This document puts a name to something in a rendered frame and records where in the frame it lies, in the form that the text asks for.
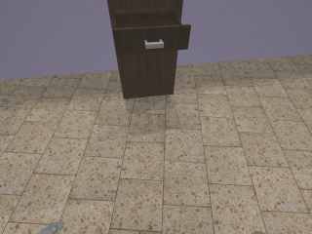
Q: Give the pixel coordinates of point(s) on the handle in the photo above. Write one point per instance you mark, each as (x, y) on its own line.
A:
(154, 45)

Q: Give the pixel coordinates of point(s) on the cabinet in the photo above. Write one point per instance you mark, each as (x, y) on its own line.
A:
(148, 74)

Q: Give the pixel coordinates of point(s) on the drawer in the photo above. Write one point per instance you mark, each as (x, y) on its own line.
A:
(131, 30)

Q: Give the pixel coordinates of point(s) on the robot left hand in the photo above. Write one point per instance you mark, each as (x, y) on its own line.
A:
(52, 228)

